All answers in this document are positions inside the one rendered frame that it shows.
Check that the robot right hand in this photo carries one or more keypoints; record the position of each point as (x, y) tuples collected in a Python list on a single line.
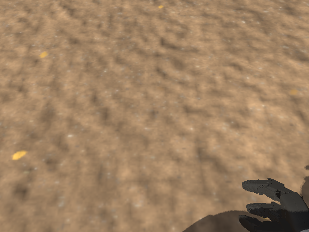
[(292, 215)]

